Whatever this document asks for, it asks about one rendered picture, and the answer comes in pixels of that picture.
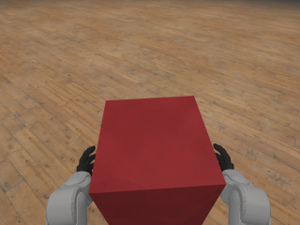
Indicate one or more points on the robot left hand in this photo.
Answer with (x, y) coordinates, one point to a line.
(85, 164)

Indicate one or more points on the robot right hand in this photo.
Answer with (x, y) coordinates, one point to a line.
(223, 158)

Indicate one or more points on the right robot forearm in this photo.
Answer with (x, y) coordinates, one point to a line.
(248, 205)

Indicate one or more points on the left robot forearm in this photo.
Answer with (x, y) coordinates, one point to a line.
(68, 204)

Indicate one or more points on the carton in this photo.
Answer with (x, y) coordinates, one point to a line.
(155, 163)

